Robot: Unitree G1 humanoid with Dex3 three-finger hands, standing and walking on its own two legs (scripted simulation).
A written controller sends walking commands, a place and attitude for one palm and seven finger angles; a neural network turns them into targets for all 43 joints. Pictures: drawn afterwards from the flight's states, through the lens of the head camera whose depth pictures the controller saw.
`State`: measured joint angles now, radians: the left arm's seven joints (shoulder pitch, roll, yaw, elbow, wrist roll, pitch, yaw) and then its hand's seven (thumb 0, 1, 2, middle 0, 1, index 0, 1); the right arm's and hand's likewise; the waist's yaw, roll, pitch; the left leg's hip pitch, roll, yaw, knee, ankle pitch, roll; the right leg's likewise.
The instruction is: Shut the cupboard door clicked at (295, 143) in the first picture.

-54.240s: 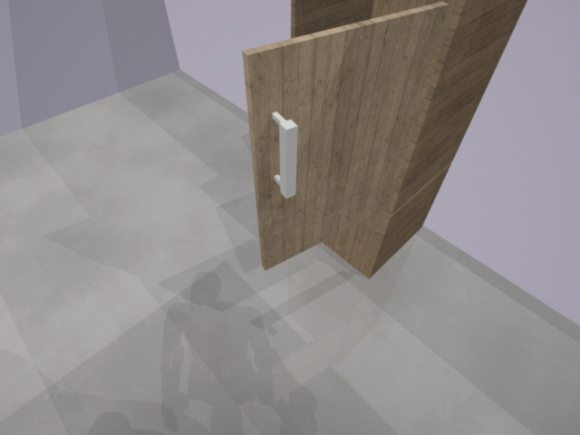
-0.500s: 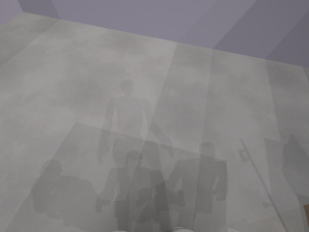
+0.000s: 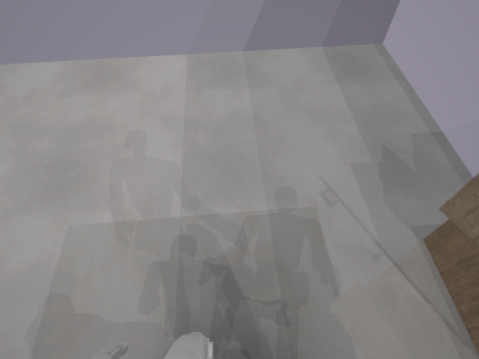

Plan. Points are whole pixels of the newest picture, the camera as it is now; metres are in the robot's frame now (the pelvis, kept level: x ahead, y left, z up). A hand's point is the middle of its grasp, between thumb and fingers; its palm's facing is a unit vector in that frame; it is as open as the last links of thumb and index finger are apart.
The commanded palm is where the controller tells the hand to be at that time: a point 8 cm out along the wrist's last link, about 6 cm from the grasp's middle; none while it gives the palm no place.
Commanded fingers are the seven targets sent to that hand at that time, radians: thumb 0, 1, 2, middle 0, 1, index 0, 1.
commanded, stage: turn to face it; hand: left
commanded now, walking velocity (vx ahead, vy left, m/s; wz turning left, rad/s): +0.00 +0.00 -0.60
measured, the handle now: out of the picture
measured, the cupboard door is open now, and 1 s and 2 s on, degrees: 24 24 24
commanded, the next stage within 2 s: take the last steps up to it in 1.58 s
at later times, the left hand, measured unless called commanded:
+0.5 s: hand (157, 320) +0.20 +0.18 -0.15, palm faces -0.31 -0.92 -0.25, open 7.4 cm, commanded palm none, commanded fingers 0.00 0.90 0.90 -0.20 -0.30 -0.20 -0.30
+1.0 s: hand (175, 305) +0.23 +0.15 -0.17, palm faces -0.53 -0.83 -0.20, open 7.4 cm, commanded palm none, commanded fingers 0.00 0.90 0.90 -0.20 -0.30 -0.20 -0.30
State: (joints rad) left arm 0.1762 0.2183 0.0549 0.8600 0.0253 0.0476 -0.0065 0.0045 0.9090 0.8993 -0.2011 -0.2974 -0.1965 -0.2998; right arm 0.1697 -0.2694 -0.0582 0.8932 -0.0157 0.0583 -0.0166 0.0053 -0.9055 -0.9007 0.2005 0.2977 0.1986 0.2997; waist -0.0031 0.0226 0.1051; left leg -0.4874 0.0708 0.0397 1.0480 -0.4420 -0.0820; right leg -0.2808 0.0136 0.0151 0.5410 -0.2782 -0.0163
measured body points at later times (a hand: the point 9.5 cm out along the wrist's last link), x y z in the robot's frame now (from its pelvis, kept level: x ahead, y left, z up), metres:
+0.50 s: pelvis +0.01 +0.01 -0.01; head +0.06 -0.01 +0.44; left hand +0.21 +0.23 -0.13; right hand -0.02 -0.25 -0.15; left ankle +0.04 +0.14 -0.73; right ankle -0.04 -0.10 -0.73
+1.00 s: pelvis +0.04 +0.02 +0.00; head +0.09 +0.02 +0.45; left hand +0.26 +0.20 -0.15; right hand -0.02 -0.24 -0.12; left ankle +0.11 +0.11 -0.73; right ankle -0.06 -0.07 -0.66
